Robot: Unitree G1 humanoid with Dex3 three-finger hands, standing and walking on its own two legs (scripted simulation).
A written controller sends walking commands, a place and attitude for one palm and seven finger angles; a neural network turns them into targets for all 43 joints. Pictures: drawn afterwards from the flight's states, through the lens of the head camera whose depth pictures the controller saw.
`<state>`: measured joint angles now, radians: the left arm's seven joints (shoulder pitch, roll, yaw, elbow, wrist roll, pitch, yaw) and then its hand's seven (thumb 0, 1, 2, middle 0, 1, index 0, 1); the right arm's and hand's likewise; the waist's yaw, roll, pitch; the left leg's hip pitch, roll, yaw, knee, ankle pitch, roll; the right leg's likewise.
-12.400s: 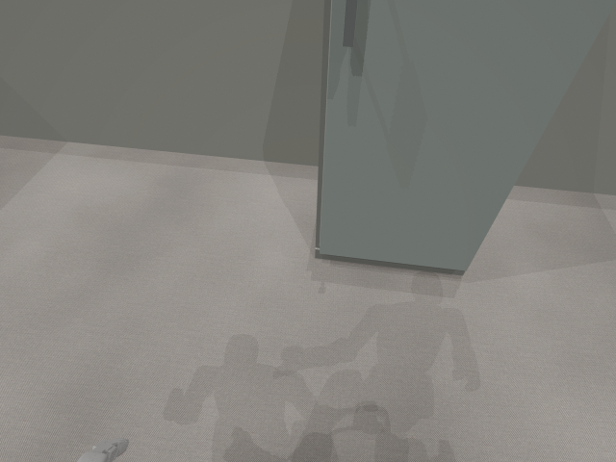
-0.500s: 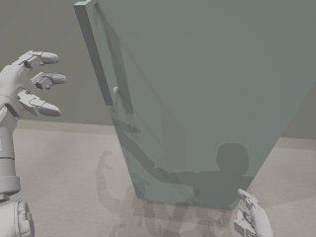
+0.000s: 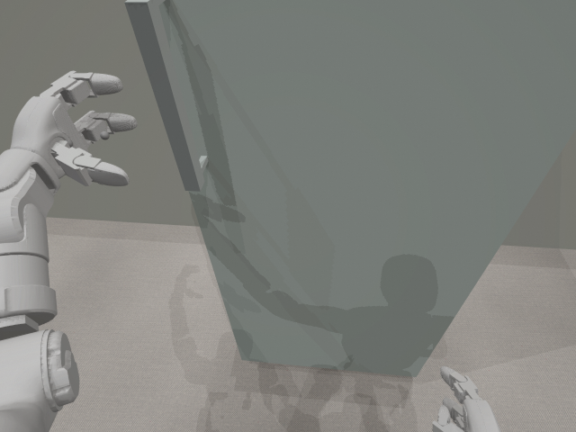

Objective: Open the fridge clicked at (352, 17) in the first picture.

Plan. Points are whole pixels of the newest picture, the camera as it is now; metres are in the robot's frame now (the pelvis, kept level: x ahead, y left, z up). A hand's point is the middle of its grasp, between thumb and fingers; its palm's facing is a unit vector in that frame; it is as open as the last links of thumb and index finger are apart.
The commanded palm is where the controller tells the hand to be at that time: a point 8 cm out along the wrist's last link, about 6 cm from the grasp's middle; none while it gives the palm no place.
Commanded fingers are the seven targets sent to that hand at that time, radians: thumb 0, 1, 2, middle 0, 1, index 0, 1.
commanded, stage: move the hooked fingers beside the handle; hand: left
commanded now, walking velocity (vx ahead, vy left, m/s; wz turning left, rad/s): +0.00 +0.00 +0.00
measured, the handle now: (179, 102) +0.45 +0.17 +0.26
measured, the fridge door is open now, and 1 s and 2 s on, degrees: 0 0 0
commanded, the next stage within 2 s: none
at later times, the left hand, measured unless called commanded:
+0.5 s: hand (124, 132) +0.39 +0.23 +0.25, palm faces +0.01 -1.00 -0.07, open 14.0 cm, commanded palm +0.36 +0.27 +0.25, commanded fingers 0.00 -0.50 0.30 -0.30 -1.20 -0.30 -1.20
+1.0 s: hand (129, 135) +0.39 +0.22 +0.25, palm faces +0.03 -1.00 -0.05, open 14.0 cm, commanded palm +0.36 +0.27 +0.25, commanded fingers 0.00 -0.50 0.30 -0.30 -1.20 -0.30 -1.20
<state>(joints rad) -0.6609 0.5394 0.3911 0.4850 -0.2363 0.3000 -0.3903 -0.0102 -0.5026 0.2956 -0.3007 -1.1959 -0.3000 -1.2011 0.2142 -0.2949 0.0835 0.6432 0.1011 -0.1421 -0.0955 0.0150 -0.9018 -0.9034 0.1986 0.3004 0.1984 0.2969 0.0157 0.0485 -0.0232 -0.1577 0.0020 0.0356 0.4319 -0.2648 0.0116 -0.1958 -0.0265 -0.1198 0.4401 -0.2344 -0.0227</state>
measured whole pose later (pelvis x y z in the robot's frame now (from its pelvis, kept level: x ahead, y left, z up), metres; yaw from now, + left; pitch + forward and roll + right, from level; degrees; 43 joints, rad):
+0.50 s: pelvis +0.01 +0.00 +0.00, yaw -1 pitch +0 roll +0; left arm -0.63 0.49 0.38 0.42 -0.23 0.30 -0.34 -0.01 -0.50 0.30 -0.30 -1.20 -0.30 -1.20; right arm 0.25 -0.29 0.07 0.63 0.10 -0.12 -0.08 0.01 -0.90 -0.90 0.20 0.30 0.20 0.30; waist 0.01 0.07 -0.03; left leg -0.14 0.00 0.05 0.41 -0.26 0.02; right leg -0.19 -0.03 -0.10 0.43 -0.23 -0.02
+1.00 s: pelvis +0.00 -0.01 +0.00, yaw +0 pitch +0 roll +0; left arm -0.67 0.51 0.35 0.50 -0.23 0.35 -0.33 -0.01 -0.50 0.30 -0.30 -1.20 -0.30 -1.20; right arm 0.20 -0.29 0.08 0.63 0.11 -0.09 -0.09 0.01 -0.90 -0.90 0.20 0.30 0.20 0.30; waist 0.01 0.07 -0.04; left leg -0.15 0.00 0.04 0.42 -0.26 0.01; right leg -0.20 -0.02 -0.12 0.45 -0.24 -0.03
